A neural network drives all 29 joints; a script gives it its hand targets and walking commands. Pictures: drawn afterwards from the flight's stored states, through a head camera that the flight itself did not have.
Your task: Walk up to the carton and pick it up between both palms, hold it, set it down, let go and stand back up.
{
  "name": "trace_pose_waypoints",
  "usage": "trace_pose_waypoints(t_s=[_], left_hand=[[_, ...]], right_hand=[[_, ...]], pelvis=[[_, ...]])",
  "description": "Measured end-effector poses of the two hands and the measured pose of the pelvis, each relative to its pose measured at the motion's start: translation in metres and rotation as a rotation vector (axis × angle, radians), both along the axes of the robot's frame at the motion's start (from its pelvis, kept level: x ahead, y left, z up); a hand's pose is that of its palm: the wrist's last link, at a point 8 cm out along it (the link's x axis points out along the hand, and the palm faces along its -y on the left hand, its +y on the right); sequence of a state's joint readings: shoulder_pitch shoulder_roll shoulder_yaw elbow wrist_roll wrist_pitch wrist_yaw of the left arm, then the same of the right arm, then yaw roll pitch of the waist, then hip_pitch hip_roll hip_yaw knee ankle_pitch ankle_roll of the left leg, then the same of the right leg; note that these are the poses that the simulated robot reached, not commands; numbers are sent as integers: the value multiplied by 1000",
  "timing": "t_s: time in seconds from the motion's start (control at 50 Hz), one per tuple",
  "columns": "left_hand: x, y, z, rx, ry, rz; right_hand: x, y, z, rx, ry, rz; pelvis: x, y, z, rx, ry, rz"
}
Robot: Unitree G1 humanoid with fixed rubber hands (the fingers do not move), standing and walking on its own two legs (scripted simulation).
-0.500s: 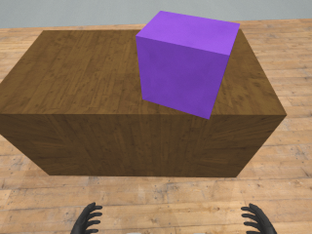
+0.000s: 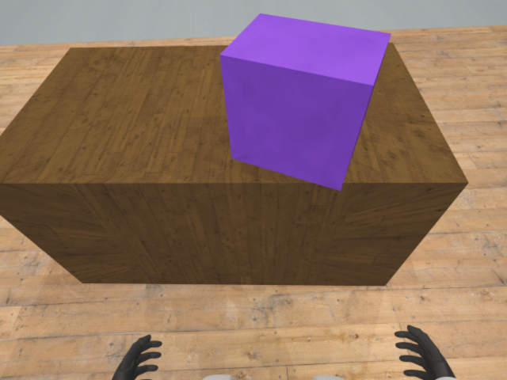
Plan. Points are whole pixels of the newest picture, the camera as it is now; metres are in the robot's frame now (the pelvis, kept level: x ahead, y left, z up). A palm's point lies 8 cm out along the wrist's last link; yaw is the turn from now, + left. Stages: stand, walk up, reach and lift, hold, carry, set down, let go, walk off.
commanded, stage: stand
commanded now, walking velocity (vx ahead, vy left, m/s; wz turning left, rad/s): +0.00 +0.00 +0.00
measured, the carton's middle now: (301, 104) +0.67 -0.07 +0.04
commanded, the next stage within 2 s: walk up in 1.00 s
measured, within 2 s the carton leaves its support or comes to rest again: neither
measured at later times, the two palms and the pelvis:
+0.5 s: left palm out of the picture +0.11 +0.25 -0.10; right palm out of the picture +0.12 -0.26 -0.10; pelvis -0.01 +0.00 +0.00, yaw +0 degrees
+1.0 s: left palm out of the picture +0.07 +0.25 -0.10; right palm out of the picture +0.10 -0.26 -0.09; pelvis -0.02 +0.00 +0.01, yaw +0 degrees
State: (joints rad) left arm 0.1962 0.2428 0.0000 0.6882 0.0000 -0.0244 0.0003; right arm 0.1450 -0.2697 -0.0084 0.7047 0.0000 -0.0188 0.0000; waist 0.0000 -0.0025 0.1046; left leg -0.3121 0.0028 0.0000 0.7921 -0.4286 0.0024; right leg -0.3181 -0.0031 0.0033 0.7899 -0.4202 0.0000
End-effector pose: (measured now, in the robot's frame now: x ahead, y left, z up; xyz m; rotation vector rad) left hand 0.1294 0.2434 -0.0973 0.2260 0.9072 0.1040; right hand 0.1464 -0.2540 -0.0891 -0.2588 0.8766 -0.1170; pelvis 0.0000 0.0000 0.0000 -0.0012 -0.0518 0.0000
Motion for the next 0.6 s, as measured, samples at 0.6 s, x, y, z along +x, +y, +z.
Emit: trace_pose_waypoints(t_s=[0.6], left_hand=[[-30, 7, -7, 11, 58, 17]], right_hand=[[-30, -7, -7, -10, 60, -22]], pelvis=[[-14, 0, 1, 0, -15, 0]])
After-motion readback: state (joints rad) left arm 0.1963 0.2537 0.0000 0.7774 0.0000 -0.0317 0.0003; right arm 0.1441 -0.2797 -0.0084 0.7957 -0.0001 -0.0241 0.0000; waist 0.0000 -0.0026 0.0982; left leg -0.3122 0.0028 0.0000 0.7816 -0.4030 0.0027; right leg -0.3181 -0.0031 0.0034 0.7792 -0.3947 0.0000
